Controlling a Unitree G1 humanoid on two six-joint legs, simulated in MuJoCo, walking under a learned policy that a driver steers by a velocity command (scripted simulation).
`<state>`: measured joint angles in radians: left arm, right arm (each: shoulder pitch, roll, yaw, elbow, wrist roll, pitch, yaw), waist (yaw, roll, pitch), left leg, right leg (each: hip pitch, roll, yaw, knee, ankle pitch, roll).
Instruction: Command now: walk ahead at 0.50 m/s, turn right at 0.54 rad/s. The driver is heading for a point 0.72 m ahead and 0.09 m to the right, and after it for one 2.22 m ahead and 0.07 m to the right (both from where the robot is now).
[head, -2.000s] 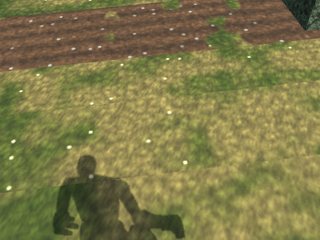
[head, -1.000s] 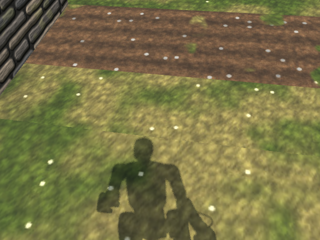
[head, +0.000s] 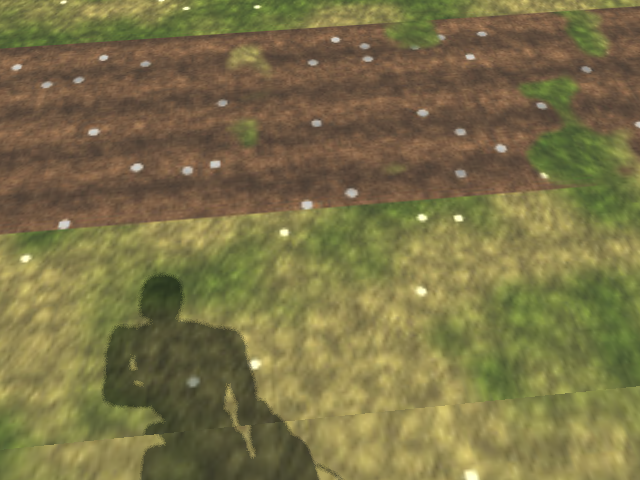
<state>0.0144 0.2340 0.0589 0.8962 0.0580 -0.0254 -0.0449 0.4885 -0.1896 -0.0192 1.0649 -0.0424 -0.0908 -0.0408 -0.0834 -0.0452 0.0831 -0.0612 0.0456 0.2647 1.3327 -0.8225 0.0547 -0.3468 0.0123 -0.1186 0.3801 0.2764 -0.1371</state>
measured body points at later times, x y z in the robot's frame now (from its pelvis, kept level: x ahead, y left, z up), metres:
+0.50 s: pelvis +0.26 +0.03 -0.03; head +0.27 +0.05 +0.41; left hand +0.34 +0.30 -0.18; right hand +0.36 -0.25 -0.13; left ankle +0.34 +0.11 -0.76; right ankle +0.13 -0.04 -0.69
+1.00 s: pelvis +0.45 -0.07 -0.03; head +0.46 -0.09 +0.42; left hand +0.66 +0.13 -0.14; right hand +0.37 -0.32 -0.18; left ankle +0.38 +0.10 -0.69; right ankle +0.46 -0.15 -0.76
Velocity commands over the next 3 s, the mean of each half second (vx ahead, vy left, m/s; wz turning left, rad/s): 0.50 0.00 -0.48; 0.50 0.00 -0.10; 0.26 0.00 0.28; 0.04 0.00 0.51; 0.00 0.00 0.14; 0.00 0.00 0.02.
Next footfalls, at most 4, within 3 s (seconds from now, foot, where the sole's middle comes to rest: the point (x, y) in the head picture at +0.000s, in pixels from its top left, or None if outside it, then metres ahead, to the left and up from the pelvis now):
0.40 left None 0.38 0.10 -0.80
0.92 right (397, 456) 0.50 -0.16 -0.80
1.56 left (338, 340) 0.87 -0.08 -0.97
2.06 right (407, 355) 0.81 -0.26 -0.97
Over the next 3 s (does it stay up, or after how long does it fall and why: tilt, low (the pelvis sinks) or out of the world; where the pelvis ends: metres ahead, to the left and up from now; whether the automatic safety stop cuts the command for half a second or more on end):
stays up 0.78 -0.15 -0.19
